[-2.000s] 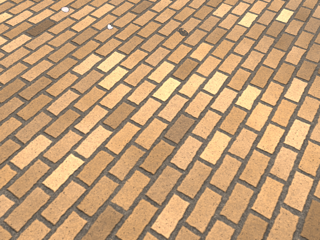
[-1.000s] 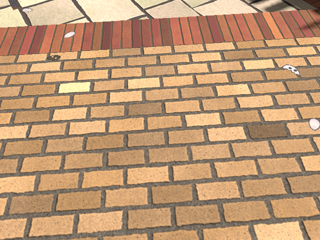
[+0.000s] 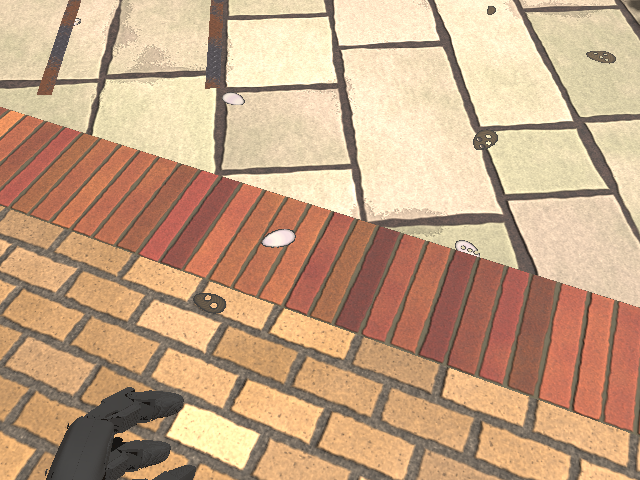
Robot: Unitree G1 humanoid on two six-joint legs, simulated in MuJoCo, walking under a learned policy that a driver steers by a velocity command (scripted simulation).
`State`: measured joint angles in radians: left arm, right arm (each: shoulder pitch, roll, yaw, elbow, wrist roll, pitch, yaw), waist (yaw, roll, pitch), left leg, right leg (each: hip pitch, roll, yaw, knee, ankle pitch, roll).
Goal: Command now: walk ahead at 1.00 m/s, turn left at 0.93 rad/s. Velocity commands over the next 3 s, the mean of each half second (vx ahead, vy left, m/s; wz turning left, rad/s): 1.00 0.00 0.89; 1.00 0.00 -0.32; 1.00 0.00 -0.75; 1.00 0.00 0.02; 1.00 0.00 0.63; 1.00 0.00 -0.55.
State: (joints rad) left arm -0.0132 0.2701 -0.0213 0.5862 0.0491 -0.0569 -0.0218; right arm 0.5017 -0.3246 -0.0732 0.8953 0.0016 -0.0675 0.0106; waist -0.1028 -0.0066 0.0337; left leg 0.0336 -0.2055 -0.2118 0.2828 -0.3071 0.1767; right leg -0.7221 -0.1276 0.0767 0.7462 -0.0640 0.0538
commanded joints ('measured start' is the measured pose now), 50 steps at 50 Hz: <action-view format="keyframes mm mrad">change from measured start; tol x64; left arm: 1 -60 85 19 -76 -18 -7 2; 50 754 240 137 304 -57 51 -14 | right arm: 1 -63 -172 -45 -77 10 -23 2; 50 -321 -162 -9 -98 -36 -6 -63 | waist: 1 30 39 34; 50 470 -15 -157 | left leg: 1 -288 204 -193 -95 584 63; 5 -241 174 -181 463 880 -32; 8 -780 107 63 1168 -131 -51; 25 -338 87 363 451 178 31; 29 526 604 -550 179 -17 200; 43 -140 303 433 -201 812 -146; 48 30 400 455 311 1559 -199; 50 -291 252 442 1125 734 -181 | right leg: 1 349 95 -91 -143 177 -19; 9 981 -290 614 -475 -702 -192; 26 713 -150 -318 -162 1147 -126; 29 33 129 -81 868 -476 -105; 50 879 171 -97 -150 -57 -362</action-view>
